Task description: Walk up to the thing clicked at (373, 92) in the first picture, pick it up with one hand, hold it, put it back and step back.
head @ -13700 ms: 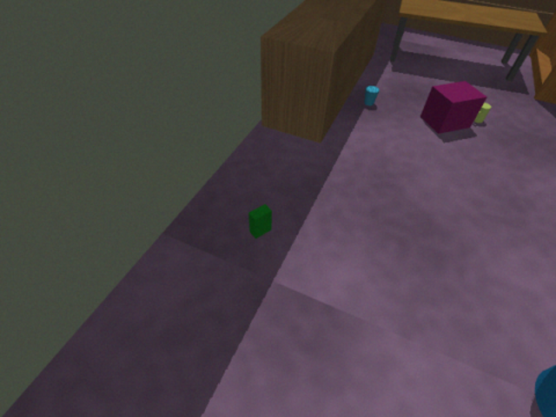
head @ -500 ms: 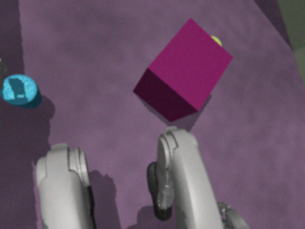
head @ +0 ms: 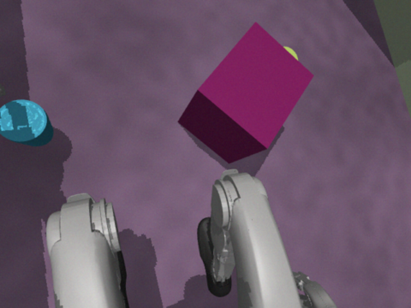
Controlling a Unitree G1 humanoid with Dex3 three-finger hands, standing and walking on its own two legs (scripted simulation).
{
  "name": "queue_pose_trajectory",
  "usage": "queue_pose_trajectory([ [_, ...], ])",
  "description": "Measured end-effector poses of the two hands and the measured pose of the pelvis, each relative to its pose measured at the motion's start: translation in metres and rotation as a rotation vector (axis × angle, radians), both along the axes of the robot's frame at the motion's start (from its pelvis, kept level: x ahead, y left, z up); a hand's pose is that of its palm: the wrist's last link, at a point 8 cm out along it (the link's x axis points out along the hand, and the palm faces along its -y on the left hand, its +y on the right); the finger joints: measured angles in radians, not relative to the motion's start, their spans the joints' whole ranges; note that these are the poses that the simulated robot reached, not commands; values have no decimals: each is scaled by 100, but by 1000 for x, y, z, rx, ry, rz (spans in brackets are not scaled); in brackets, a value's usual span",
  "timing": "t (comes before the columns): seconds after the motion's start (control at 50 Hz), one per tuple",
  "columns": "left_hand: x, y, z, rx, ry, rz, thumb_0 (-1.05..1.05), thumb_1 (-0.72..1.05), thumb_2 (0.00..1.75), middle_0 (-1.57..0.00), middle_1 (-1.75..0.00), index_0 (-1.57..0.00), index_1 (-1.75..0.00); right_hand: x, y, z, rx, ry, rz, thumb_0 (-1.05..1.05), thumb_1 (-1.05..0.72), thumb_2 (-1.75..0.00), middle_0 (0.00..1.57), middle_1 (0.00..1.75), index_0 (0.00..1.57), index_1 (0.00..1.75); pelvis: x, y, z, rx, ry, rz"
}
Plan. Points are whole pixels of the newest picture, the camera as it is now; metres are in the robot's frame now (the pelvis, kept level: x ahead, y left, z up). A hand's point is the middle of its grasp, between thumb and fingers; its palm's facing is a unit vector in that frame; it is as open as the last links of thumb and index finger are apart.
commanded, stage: rise first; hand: left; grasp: from above
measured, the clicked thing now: (31, 127) +0.48 +0.30 -0.27
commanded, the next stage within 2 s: approach in 0.60 s
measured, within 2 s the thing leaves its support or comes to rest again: neither
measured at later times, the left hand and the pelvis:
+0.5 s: hand out of the picture +0.44 +0.34 -0.16, palm faces -0.46 -0.08 -0.88, open 14.2 cm; pelvis +0.00 +0.00 +0.01, yaw +0 degrees
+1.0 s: hand (15, 116) +0.47 +0.29 -0.16, palm faces -0.45 -0.06 -0.89, open 14.0 cm; pelvis -0.01 +0.00 +0.01, yaw +0 degrees
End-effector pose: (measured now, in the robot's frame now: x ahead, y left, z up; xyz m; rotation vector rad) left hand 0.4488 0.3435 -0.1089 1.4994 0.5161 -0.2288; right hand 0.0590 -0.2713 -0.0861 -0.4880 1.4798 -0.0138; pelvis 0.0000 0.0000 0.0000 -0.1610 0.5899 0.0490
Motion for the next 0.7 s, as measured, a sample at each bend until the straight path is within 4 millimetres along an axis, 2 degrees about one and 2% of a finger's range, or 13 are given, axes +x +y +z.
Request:
queue_pose_trajectory([
  [0.7,-2,1,10,3,10,-6,0,-56,103,-9,-105,-8,-105,-7,5,9,0,-16,-9,0,-91,-90,21,30,21,30,-5,2,6,-4,-2,6],
])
